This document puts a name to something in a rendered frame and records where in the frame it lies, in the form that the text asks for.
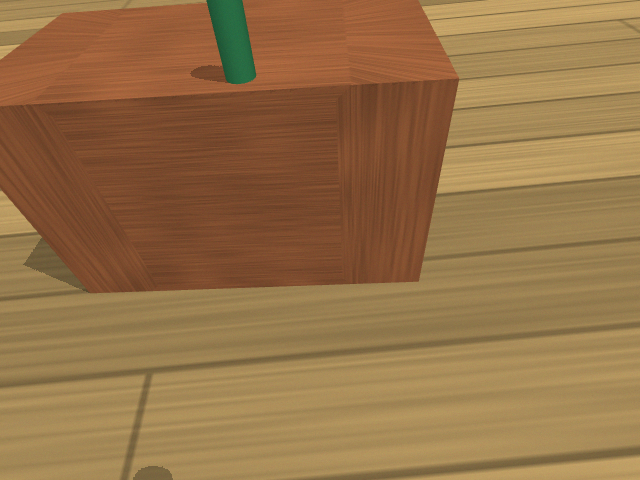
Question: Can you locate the bottle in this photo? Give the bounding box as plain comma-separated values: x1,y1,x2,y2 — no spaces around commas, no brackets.
206,0,256,84

